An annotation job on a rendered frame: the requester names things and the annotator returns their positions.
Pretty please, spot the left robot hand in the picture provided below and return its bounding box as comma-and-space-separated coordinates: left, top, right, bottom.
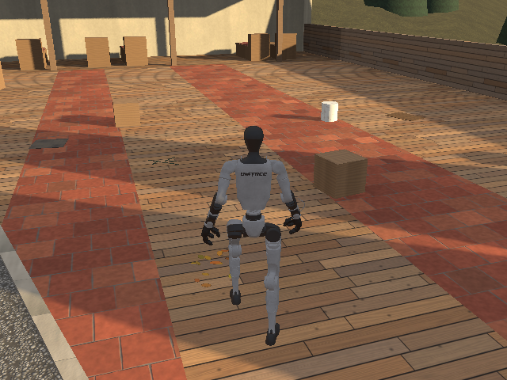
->
201, 225, 220, 245

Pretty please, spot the robot right thigh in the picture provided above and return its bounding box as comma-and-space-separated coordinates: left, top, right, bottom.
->
264, 222, 281, 291

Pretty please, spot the robot left forearm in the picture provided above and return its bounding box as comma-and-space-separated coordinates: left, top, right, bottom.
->
204, 192, 222, 228

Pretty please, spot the robot right forearm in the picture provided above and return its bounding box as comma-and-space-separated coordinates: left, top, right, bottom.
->
285, 190, 301, 219

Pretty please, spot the left robot foot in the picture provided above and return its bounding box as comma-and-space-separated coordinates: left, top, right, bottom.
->
230, 289, 241, 305

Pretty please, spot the right robot hand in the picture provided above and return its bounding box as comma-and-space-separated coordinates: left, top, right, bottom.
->
283, 217, 302, 234

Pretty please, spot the robot left upper arm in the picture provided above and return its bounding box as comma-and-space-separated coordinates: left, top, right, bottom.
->
215, 160, 237, 205

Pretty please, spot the robot right upper arm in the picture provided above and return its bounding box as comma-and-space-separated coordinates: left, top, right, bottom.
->
270, 160, 293, 203

